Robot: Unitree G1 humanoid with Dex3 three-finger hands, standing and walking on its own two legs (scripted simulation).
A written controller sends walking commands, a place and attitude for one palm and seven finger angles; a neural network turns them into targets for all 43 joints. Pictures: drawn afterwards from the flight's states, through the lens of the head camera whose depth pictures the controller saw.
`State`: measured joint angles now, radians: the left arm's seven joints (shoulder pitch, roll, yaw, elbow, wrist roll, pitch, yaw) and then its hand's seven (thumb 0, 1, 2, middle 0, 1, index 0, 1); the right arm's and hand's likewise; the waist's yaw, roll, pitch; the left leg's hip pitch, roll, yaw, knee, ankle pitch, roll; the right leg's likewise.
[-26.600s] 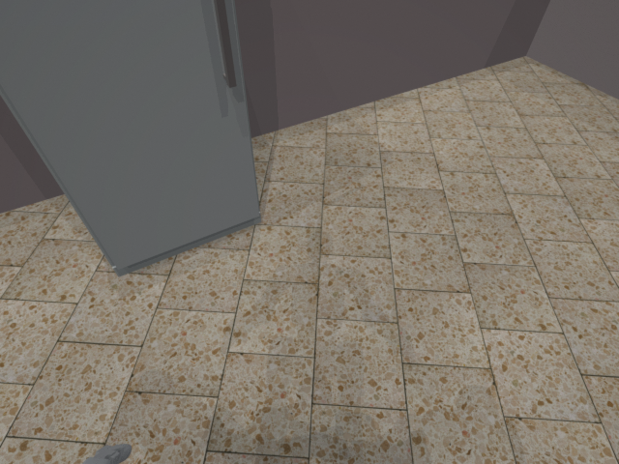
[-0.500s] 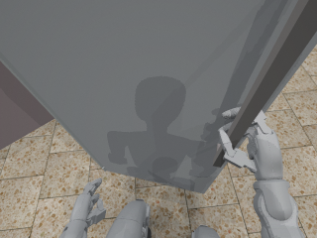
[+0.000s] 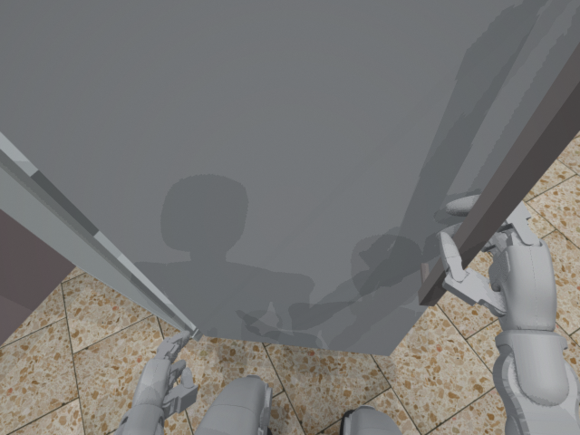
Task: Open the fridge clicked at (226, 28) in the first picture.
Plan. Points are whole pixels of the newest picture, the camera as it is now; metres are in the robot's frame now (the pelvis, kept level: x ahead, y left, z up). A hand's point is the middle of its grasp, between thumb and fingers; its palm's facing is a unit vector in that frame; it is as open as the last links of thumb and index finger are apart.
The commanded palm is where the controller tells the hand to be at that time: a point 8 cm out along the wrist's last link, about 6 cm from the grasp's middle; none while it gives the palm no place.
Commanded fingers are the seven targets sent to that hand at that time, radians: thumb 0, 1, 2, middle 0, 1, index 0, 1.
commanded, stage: walk backward, drawing the door open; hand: right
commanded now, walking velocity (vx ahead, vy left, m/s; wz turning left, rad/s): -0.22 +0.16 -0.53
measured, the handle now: (483, 197) +0.34 -0.17 +0.17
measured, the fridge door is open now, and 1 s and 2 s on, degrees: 68 73 70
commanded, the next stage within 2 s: stop walking and hold the door back in 0.08 s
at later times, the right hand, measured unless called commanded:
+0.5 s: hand (439, 319) +0.23 -0.13 +0.12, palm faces +0.42 +0.88 -0.21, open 5.7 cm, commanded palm +0.20 -0.17 +0.12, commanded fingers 0.00 -0.90 -0.90 0.45 1.40 0.45 1.40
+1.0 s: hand (442, 290) +0.26 -0.13 +0.12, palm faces +0.42 +0.88 -0.21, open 5.5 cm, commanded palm +0.21 -0.18 +0.12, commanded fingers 0.00 -0.90 -0.90 0.45 1.40 0.45 1.40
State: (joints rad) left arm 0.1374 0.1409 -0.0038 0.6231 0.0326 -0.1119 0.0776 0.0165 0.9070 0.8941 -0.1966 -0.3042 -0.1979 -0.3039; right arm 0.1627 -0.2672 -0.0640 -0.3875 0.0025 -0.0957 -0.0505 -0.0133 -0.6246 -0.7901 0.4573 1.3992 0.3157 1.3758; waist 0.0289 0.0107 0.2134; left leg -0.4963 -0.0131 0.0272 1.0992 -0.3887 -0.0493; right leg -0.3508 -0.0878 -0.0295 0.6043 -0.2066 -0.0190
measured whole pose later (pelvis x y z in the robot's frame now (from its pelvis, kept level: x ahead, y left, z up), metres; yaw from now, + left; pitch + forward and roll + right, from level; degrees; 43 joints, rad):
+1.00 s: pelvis -0.10 +0.14 +0.00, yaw -15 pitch -2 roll +1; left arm 0.21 0.23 -0.03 0.73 -0.03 -0.04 0.09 0.01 0.91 0.89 -0.20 -0.31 -0.20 -0.30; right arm -0.51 -0.29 -0.15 0.50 0.04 -0.13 -0.08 -0.03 -0.66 -0.77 0.46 1.40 0.45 1.40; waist 0.03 -0.04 0.16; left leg -0.25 0.02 0.08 0.56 -0.27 0.02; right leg -0.38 -0.03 -0.03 0.90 -0.47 0.01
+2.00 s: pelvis -0.08 +0.14 -0.01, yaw -14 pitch +7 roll +0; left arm 0.31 0.29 0.02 0.69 -0.02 -0.06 0.04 0.02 0.91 0.89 -0.20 -0.30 -0.20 -0.30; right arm -0.52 -0.37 -0.28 0.77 0.04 -0.35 0.02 -0.01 0.55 -0.20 0.27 1.16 0.26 1.16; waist 0.06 0.00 -0.05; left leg -0.48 0.01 0.05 0.69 -0.33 0.01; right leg -0.52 -0.08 -0.06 0.69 -0.29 0.02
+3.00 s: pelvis -0.08 +0.13 -0.01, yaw -15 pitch +4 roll +1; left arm 0.23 0.25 -0.03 0.61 -0.04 -0.12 0.07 0.02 0.91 0.89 -0.20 -0.30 -0.20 -0.30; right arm -0.06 -0.33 -0.27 0.28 0.16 -0.26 0.14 -0.01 0.55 -0.20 0.26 1.15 0.25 1.15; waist -0.02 -0.03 -0.07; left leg -0.40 0.03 0.07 0.70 -0.35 -0.01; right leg -0.47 -0.06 -0.04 0.72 -0.32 0.01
